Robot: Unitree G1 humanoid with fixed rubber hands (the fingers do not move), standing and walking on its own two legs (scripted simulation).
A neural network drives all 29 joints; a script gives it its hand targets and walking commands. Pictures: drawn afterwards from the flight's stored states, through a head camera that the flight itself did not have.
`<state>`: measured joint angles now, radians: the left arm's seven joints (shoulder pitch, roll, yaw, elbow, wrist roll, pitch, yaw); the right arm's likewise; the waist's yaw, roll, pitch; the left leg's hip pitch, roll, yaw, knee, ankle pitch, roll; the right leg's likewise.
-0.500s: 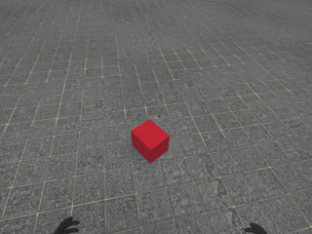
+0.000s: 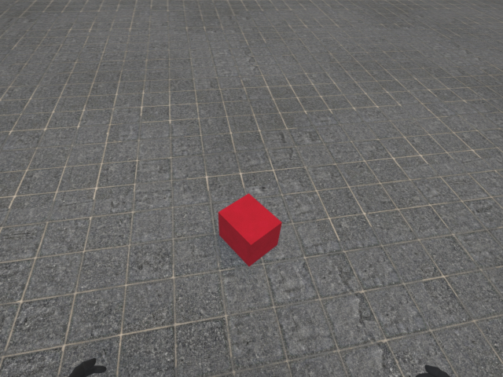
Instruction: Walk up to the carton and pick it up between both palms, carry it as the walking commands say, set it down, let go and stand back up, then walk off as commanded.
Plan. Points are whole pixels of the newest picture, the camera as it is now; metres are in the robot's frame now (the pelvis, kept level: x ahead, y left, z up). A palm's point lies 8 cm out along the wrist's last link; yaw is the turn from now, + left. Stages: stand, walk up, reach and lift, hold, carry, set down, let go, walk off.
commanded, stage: walk up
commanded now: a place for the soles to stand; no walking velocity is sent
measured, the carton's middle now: (248, 229) +0.87 -0.04 -0.67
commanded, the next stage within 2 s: none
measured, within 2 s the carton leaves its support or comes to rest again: neither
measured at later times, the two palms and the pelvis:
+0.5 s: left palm (100, 338) +0.23 +0.26 -0.09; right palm out of the picture +0.15 -0.35 -0.09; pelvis +0.11 -0.03 +0.00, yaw -1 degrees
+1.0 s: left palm (108, 291) +0.31 +0.27 -0.10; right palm (445, 342) +0.20 -0.33 -0.06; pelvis +0.20 -0.01 +0.01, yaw -1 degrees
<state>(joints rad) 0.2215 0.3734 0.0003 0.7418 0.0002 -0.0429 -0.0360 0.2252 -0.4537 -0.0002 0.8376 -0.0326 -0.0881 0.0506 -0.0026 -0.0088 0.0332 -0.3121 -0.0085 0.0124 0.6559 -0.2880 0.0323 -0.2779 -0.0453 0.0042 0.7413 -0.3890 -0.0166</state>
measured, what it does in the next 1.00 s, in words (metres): walks ahead: right foot, then left foot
